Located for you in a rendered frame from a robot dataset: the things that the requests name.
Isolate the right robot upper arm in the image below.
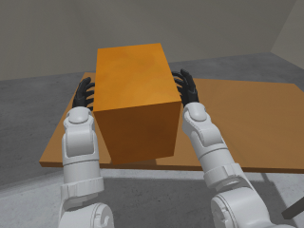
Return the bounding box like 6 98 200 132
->
211 186 295 228

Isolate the table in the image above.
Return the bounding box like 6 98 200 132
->
39 72 304 219

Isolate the carton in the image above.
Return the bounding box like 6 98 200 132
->
93 43 182 165

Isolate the left robot forearm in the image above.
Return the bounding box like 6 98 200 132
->
57 106 105 228

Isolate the robot left hand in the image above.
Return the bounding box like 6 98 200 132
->
72 77 95 111

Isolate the robot right hand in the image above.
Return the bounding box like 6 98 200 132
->
171 69 200 108

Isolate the left robot upper arm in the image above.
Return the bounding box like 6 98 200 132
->
58 202 115 228

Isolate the right robot forearm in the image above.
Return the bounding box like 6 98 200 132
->
181 102 270 218

